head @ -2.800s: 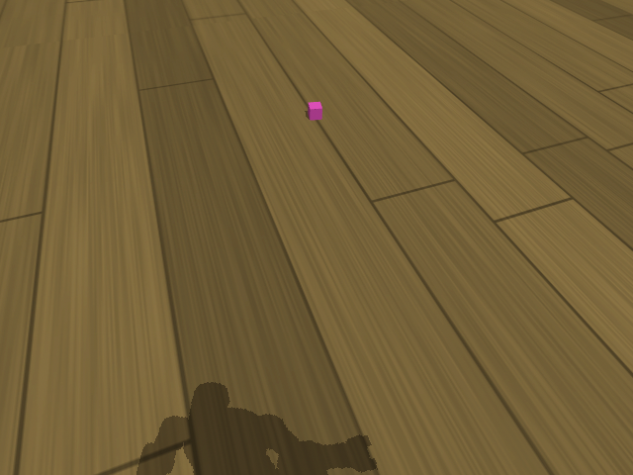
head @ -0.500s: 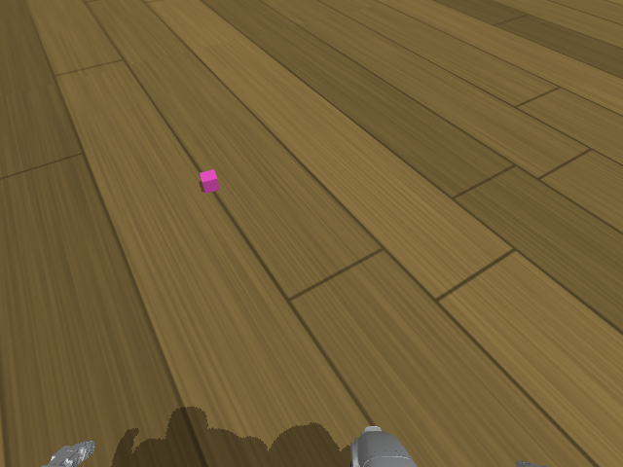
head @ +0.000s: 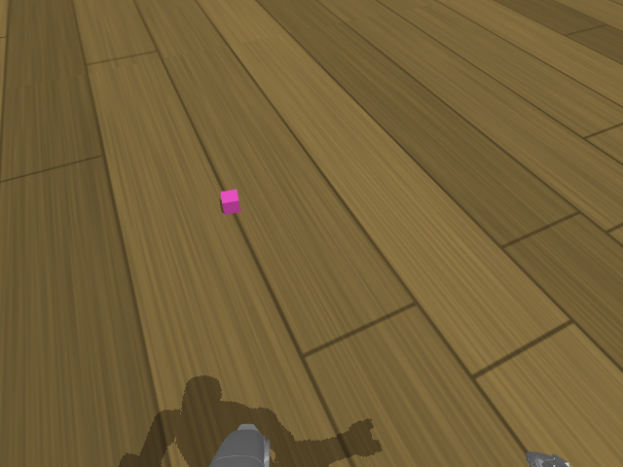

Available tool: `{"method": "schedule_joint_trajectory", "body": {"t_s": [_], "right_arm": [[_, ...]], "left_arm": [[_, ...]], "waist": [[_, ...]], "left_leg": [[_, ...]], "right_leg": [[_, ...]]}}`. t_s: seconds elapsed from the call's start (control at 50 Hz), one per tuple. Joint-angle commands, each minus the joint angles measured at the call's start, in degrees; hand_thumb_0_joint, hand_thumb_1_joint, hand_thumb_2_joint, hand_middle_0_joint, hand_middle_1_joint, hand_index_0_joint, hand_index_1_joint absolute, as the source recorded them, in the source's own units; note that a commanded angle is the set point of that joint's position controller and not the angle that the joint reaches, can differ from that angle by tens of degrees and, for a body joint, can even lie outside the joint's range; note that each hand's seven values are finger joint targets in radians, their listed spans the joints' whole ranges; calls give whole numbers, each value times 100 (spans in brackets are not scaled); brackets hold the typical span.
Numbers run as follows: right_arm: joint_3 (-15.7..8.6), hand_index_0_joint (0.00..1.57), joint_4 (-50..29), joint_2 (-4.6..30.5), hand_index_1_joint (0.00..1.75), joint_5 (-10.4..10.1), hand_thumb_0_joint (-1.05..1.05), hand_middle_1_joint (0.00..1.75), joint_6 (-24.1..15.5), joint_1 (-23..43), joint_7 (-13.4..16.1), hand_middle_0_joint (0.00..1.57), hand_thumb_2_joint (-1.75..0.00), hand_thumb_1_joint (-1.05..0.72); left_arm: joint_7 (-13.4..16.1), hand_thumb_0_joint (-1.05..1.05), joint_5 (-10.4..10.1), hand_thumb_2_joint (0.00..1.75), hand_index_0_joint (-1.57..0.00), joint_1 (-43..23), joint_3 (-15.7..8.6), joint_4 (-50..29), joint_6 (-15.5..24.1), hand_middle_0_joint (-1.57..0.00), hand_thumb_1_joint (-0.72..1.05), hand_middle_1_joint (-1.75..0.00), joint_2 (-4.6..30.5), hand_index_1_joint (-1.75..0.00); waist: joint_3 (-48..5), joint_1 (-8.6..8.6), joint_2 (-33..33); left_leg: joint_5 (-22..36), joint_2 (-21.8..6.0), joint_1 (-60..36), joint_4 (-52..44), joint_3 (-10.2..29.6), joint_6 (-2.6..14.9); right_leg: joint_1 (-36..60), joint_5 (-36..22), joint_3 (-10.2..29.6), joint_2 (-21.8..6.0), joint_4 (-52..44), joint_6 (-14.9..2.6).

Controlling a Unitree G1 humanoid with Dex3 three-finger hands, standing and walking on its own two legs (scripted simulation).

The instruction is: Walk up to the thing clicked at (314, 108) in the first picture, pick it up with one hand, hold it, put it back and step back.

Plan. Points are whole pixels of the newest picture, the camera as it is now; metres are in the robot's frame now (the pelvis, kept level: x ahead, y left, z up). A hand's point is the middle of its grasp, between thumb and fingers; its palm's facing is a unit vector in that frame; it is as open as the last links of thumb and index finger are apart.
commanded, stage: walk up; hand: left
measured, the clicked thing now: (230, 201) +1.19 +0.38 -0.73
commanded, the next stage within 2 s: none
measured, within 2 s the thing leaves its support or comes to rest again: neither
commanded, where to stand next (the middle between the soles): +0.84 +0.10 m, yaw -2 degrees
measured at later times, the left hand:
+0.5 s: hand (136, 329) +0.33 +0.32 -0.14, palm faces -0.09 -0.93 -0.36, open 7.4 cm
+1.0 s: hand (137, 269) +0.45 +0.35 -0.13, palm faces +0.00 -0.92 -0.39, open 7.4 cm
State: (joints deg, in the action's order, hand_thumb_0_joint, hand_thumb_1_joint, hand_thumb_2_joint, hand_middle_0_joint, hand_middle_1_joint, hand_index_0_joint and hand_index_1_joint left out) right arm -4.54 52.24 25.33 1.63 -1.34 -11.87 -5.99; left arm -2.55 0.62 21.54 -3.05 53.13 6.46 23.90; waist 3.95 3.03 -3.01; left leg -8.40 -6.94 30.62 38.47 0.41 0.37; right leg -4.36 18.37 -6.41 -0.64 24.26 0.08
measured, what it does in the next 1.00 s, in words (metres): walks ahead: left foot, then right foot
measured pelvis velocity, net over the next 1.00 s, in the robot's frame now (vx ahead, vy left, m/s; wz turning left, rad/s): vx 0.41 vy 0.07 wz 0.00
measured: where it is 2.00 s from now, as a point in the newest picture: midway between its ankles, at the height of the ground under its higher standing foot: (285, 300)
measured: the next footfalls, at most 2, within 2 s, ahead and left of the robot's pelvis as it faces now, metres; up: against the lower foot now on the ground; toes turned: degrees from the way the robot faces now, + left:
left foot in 0.08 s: +0.21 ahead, +0.15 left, +0.00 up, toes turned +6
right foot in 0.56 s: +0.43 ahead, -0.07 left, +0.00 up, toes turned -6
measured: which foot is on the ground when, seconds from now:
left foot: up 0.00-0.06, down 0.08-0.60, up 0.62-1.00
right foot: down 0.00-0.12, up 0.14-0.54, down 0.56-1.00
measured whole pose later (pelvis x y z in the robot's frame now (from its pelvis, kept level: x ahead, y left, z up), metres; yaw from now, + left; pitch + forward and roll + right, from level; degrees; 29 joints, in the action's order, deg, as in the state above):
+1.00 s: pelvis +0.41 +0.07 +0.00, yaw +0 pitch -3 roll -2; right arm -4.9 52.0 25.0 1.6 -1.2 -15.8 -5.3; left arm -2.6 1.1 19.1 -3.2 50.3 5.3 24.5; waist 3.1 1.8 -2.5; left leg -10.8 -6.9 26.1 37.4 -0.2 0.1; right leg -7.8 17.2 -6.4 -1.6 27.9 -0.5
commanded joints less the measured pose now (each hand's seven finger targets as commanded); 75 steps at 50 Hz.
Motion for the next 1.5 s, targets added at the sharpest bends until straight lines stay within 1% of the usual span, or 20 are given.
{"method": "schedule_joint_trajectory", "body": {"t_s": [0.0,0.06,0.1,0.12,0.2,0.4,0.52,0.54,0.58,0.6,0.66,0.72,0.94,1.02,1.04,1.06,1.08,1.1,1.2,1.48], "right_arm": [[-241,20,-653,804,30,-45,0,30,-258,625,-9,20,-90,-90],[-485,20,-163,1294,30,36,0,30,-324,-943,120,20,-90,-90],[-665,20,-323,2002,30,-8,0,30,-373,-1321,265,20,-90,-90],[-688,20,-349,1959,30,-162,0,30,-344,-1144,266,20,-90,-90],[-302,20,-529,1184,30,-243,0,30,-421,-397,364,20,-90,-90],[-326,20,-706,1187,30,-142,0,30,-478,-588,360,20,-90,-90],[-286,20,-924,1090,30,-159,0,30,-351,-526,412,20,-90,-90],[-162,20,-955,762,30,-175,0,30,-363,-795,392,20,-90,-90],[-116,20,-925,878,30,-164,0,30,-290,-1024,399,20,-90,-90],[-188,20,-810,1190,30,-120,0,30,-236,-865,452,20,-90,-90],[-177,20,-580,1032,30,-218,0,30,-193,-836,400,20,-90,-90],[-184,20,-447,920,30,-129,0,30,-116,-1037,307,20,-90,-90],[-304,20,-564,901,30,0,0,30,-212,-71,101,20,-90,-90],[-433,20,-207,1151,30,12,0,30,-295,-1080,197,20,-90,-90],[-519,20,-50,1436,30,31,0,30,-342,-1647,283,20,-90,-90],[-564,20,-196,1803,30,76,0,30,-411,-1654,361,20,-90,-90],[-559,20,-379,1982,30,-88,0,30,-427,-1378,366,20,-90,-90],[-550,20,-394,1902,30,-147,0,30,-396,-1172,358,20,-90,-90],[-285,20,-495,1235,30,-161,0,30,-504,-864,474,20,-90,-90],[-312,20,-850,1234,30,-102,0,30,-359,-745,472,20,-90,-90]], "left_arm": [[120,0,-28,90,-20,-197,-486,-471,83,-20,90,-30,1764,-30],[151,0,-31,90,-20,-151,-298,-540,15,-20,90,-30,1390,-30],[189,0,-156,90,-20,232,-173,-578,-33,-20,90,-30,1067,-30],[255,0,-94,90,-20,-97,-220,-500,-62,-20,90,-30,1490,-30],[120,0,-241,90,-20,43,-175,-257,-77,-20,90,-30,1202,-30],[-97,0,-39,90,-20,-1089,-215,-674,-191,-20,90,-30,896,-30],[3,0,2,90,-20,-429,-385,-429,-82,-20,90,-30,1113,-30],[68,0,21,90,-20,72,-483,-310,-20,-20,90,-30,1362,-30],[155,0,-27,90,-20,436,-610,-404,-7,-20,90,-30,1974,-30],[178,0,-114,90,-20,160,-585,-445,-32,-20,90,-30,1950,-30],[207,0,-126,90,-20,-439,-413,-590,-8,-20,90,-30,1486,-30],[160,0,-87,90,-20,-642,-381,-665,40,-20,90,-30,1351,-30],[76,0,3,90,-20,-550,-473,-753,26,-20,90,-30,1640,-30],[70,0,72,90,-20,-703,-354,-783,-76,-20,90,-30,1429,-30],[69,0,80,90,-20,-505,-237,-769,-101,-20,90,-30,1080,-30],[55,0,-18,90,-20,-112,-79,-766,-124,-20,90,-30,524,-30],[156,0,-41,90,-20,-29,-220,-606,-175,-20,90,-30,1088,-30],[209,0,-1,90,-20,-294,-253,-575,-187,-20,90,-30,1405,-30],[95,0,-154,90,-20,-24,-227,-286,-251,-20,90,-30,1149,-30],[-68,0,-13,90,-20,-814,-255,-538,-200,-20,90,-30,850,-30]], "waist": [[-187,-73,880],[-971,-855,-239],[-1339,-940,-1429],[-1147,-939,-1000],[-317,-340,-314],[92,-534,-404],[-592,-59,248],[-1065,138,1008],[-1122,287,1549],[-953,238,1179],[-231,-132,862],[-126,-317,994],[59,-146,1031],[-276,-774,304],[-481,-1038,-858],[-438,-894,-2024],[-359,-780,-1324],[-64,-725,-1005],[-220,-409,-690],[-60,-374,-190]], "left_leg": [[4,217,-807,-518,-417,166],[-522,364,-3292,-979,-154,574],[-2054,-1738,-4657,-2232,3726,1388],[-1801,-1884,-4356,-2221,3793,1683],[1387,-736,-2571,-2042,757,836],[1957,-526,-2629,-2186,-123,1029],[1784,-410,-2152,-396,-202,814],[1056,18,-1638,809,-465,620],[-2292,911,375,2594,-244,318],[-2210,614,412,2994,104,301],[-1335,355,48,2714,500,268],[-853,294,-262,2215,270,129],[-107,13,-887,-184,-144,-33],[-838,369,-2683,-540,-349,143],[-2017,27,-3306,-1237,415,313],[-2852,-1180,-3599,-2186,2798,649],[-2869,-1812,-3214,-2725,3832,1107],[-2618,-1894,-2838,-2617,3763,1355],[1573,-763,-2594,-2034,751,752],[540,-821,-1982,-1613,92,1043]], "right_leg": [[-230,-1474,775,-1449,-559,-979],[-1257,-2007,261,-884,2137,-627],[-3647,1271,315,322,4366,-301],[-3756,1201,847,-132,4725,-386],[-2730,-60,1197,-516,3958,-253],[-2533,-1218,352,-531,1418,-38],[-270,-1098,261,-167,456,-362],[668,-876,779,-504,156,-506],[1675,-19,4186,-2526,-700,-1346],[1246,213,4393,-2639,-759,-1618],[-121,-389,2418,-1699,-979,-964],[-728,-658,1470,-1337,-1082,-1070],[-1275,1104,1129,-1480,-1065,-1125],[-2185,1047,833,-1145,432,-867],[-2637,431,390,-676,2223,-646],[-3734,1124,375,171,3910,-241],[-3818,1183,776,159,4277,-298],[-3822,1119,1030,-137,4437,-366],[-2820,-171,1131,-316,3697,-145],[-1195,-899,425,-292,942,-189]]}}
